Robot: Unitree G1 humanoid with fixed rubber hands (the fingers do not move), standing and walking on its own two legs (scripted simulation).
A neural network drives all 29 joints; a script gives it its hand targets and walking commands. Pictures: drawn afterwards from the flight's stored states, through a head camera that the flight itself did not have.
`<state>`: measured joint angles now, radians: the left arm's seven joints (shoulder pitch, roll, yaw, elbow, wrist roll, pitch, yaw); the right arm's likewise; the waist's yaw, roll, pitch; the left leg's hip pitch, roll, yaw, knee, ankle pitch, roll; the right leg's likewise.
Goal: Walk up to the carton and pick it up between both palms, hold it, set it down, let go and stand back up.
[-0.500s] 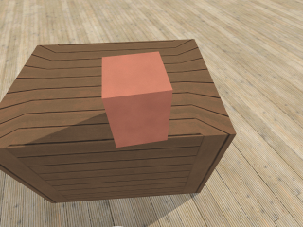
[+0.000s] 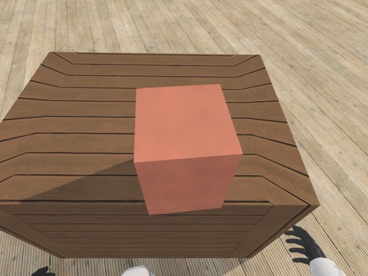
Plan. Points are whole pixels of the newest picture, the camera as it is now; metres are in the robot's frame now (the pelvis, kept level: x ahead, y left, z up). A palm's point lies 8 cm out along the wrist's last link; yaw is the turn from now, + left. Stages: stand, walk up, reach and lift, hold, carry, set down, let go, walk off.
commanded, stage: walk up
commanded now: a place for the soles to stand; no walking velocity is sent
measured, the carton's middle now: (182, 153) +0.36 +0.00 +0.04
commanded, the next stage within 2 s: reach and lift in 1.44 s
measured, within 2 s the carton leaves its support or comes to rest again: neither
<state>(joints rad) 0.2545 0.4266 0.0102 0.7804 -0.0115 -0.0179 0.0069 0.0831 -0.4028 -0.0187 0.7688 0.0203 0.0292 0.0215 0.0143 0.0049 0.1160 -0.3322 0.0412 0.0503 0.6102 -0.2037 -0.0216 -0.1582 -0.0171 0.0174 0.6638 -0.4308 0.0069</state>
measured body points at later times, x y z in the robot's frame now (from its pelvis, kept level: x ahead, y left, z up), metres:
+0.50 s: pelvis +0.03 +0.00 +0.02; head +0.05 -0.01 +0.47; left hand +0.14 +0.31 -0.09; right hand +0.13 -0.32 -0.10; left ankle +0.08 +0.14 -0.72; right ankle -0.04 -0.12 -0.72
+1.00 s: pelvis +0.01 +0.01 +0.02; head +0.03 +0.01 +0.47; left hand +0.10 +0.32 -0.10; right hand +0.10 -0.31 -0.10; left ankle +0.08 +0.14 -0.72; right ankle -0.04 -0.12 -0.72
